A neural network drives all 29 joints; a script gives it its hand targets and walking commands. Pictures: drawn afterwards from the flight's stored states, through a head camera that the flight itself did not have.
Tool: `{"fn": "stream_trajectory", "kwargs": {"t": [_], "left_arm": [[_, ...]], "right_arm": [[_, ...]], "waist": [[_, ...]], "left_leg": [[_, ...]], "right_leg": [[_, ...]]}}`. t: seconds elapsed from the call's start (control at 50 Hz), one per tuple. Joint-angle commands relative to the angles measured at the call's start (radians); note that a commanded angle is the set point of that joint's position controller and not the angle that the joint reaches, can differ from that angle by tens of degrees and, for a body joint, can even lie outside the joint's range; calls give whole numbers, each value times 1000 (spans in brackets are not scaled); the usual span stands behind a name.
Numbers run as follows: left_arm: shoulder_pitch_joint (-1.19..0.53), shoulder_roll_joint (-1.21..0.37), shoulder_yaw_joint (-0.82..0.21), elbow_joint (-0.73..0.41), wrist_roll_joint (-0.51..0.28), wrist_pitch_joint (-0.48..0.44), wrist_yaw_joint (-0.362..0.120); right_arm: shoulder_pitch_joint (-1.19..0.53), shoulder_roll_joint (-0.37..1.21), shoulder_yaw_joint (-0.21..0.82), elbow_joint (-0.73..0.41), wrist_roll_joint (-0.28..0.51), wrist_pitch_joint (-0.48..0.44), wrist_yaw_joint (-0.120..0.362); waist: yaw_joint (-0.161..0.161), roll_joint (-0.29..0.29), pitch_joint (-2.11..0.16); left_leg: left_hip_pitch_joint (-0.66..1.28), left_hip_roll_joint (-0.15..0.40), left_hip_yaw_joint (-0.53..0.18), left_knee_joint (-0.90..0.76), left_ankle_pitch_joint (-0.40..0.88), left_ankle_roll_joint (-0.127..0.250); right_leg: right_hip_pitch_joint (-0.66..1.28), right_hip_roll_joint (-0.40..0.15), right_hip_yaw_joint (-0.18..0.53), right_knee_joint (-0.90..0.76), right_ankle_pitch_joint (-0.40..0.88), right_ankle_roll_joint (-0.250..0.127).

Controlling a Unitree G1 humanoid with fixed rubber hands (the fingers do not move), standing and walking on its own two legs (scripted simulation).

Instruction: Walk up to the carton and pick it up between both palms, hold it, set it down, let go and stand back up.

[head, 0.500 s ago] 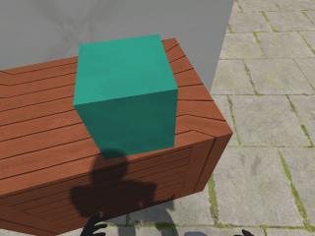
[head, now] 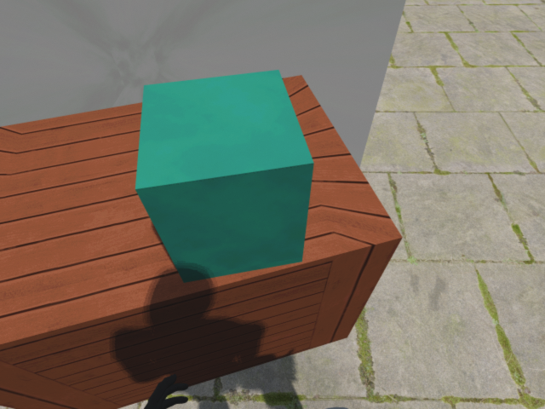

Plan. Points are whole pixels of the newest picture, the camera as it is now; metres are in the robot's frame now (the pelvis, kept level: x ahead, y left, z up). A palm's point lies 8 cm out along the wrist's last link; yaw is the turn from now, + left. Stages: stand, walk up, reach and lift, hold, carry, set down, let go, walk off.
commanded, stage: walk up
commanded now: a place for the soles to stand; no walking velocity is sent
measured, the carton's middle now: (229, 180) +0.46 +0.10 +0.04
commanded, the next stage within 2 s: reach and lift in 0.28 s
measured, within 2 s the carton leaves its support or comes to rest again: neither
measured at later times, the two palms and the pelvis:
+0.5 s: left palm (147, 397) +0.15 +0.21 -0.11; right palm (433, 404) +0.15 -0.23 -0.13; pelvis -0.05 -0.01 -0.02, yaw +5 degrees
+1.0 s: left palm out of the picture +0.11 +0.21 -0.07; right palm out of the picture +0.13 -0.22 -0.08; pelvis -0.04 -0.02 +0.00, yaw +7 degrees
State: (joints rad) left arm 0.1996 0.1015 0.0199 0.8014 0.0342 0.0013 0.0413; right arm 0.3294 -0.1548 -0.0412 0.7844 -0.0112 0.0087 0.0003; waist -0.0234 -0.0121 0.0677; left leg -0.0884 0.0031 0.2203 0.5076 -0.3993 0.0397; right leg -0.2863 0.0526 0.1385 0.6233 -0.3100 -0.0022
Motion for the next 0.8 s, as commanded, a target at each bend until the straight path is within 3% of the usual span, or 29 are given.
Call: {"fn": "stream_trajectory", "kwargs": {"t": [0.0, 0.06, 0.16, 0.18, 0.26, 0.28, 0.3, 0.32, 0.34, 0.38, 0.42, 0.44, 0.48, 0.5, 0.52, 0.54, 0.56, 0.6, 0.64, 0.68, 0.76, 0.78], "left_arm": [[-4, 75, 19, -98, 1, -25, 4], [-3, 96, 22, -89, -3, -26, 4], [0, 93, 19, -81, -3, -28, 4], [16, 94, 18, -84, -4, -29, 4], [14, 84, 14, -76, -7, -28, 4], [-592, 209, -44, -94, -20, 74, -18], [-544, 160, -65, -23, -23, 129, -7], [-515, 144, -67, -52, -25, 156, 1], [-482, 155, -53, -98, -16, 182, 1], [-374, 174, -16, -196, -3, 223, -14], [-182, 197, 9, -278, 6, 233, -37], [-139, 201, 10, -315, 2, 230, -49], [-88, 178, -1, -320, 2, 238, -65], [-111, 174, -6, -311, 3, 245, -70], [-132, 170, -3, -300, 6, 253, -64], [-177, 158, -12, -299, -1, 257, -57], [-207, 167, -16, -308, -6, 252, -50], [-241, 172, -24, -329, -12, 231, -36], [-286, 175, -41, -346, -31, 210, -32], [-302, 187, -49, -349, -41, 183, -27], [-286, 198, -60, -407, -54, 133, -2], [-275, 196, -62, -422, -62, 119, 4]], "right_arm": [[60, -108, -29, -70, -2, -22, -3], [57, -111, -28, -67, 0, -22, -2], [76, -99, -25, -48, -3, -22, -2], [74, -104, -26, -48, -1, -23, -2], [85, -108, -29, -38, 0, -25, -5], [-561, -142, -107, -12, -90, -92, 43], [-528, -108, -123, 42, -128, -98, 76], [-507, -114, -123, 38, -102, -116, 92], [-463, -119, -115, 20, -77, -131, 85], [-341, -116, -77, -24, 11, -160, 39], [-194, -123, -74, -12, 70, -198, -6], [-192, -129, -79, -10, 80, -209, -21], [-176, -101, -54, 50, 86, -200, -35], [-204, -71, -41, 83, 72, -182, -31], [-231, -50, -41, 76, 47, -160, -25], [-284, -53, -52, 87, 26, -149, -17], [-312, -47, -62, 72, 4, -143, -12], [-329, -61, -87, 56, -15, -145, 0], [-350, -63, -101, -3, -23, -148, 6], [-344, -51, -114, -50, -19, -152, 5], [-291, -42, -126, -79, 7, -148, 21], [-290, -47, -122, -110, 12, -154, 28]], "waist": [[8, 4, -57], [8, -55, -75], [2, -31, -64], [5, 5, -74], [-2, -44, -46], [41, 51, -130], [42, 50, -125], [56, 53, -158], [48, 29, -245], [34, -21, -424], [12, -25, -541], [3, -29, -535], [6, -12, -468], [16, -30, -377], [25, -9, -279], [15, -1, -226], [15, -23, -177], [-4, -13, -139], [-8, -13, -136], [-17, 21, -132], [-1, 112, -165], [0, 100, -185]], "left_leg": [[10, 151, -123, -112, 381, 28], [22, 135, -105, -94, 369, 17], [27, 128, -118, -110, 342, 15], [43, 130, -114, -108, 348, 19], [28, 139, -128, -123, 359, 23], [-371, 87, -191, 39, 331, 1], [-485, 81, -166, 64, 178, 3], [-466, 62, -144, 103, 172, -12], [-403, 52, -157, 158, 235, -20], [-302, 33, -177, 252, 436, -22], [-221, 24, -186, 220, 536, -33], [-171, 30, -196, 179, 562, -35], [-57, 36, -205, 86, 557, -44], [-39, 49, -209, 10, 378, -39], [-69, 53, -207, -42, 262, -35], [-110, 63, -213, -83, 220, -34], [-149, 63, -208, -90, 229, -31], [-155, 59, -199, -117, 229, -37], [-177, 60, -198, -140, 129, -30], [-223, 58, -193, -141, 88, -29], [-314, 61, -198, -168, 18, -18], [-315, 61, -201, -167, 25, -17]], "right_leg": [[3, -73, 32, -69, 333, -43], [7, -80, 50, -89, 387, -49], [3, -89, 77, -104, 352, -60], [-3, -88, 71, -104, 354, -59], [-14, -81, 53, -103, 342, -49], [-168, -55, -57, 20, 200, -30], [-149, -59, -91, 99, 108, -36], [-151, -64, -89, 91, 155, -40], [-150, -76, -71, 99, 256, -39], [-97, -72, -46, 109, 551, -20], [75, -42, -58, 75, 707, -18], [83, -20, -80, 53, 696, -24], [70, 1, -92, -59, 548, -36], [35, -2, -98, -131, 314, -38], [21, 0, -108, -165, 168, -37], [25, -4, -109, -181, 119, -43], [32, -5, -108, -199, 119, -37], [71, -14, -101, -222, 134, -27], [78, -29, -95, -223, 91, -17], [86, -31, -97, -208, 113, -15], [186, -28, -100, -159, 162, -13], [201, -31, -100, -151, 170, -12]]}}
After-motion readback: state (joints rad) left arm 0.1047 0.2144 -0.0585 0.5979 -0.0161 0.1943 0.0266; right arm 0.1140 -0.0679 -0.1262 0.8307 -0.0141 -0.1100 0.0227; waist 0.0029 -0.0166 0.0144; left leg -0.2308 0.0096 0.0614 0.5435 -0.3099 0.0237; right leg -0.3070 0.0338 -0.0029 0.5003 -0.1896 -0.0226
